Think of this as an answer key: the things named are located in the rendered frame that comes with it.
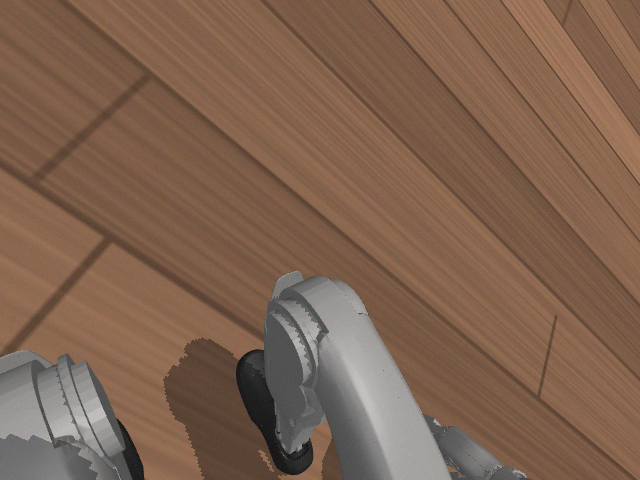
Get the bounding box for left robot foot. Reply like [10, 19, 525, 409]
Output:
[116, 418, 144, 480]

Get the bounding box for right robot hand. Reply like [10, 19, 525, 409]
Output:
[422, 413, 504, 480]

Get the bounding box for right robot foot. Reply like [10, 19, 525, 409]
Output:
[236, 349, 313, 475]

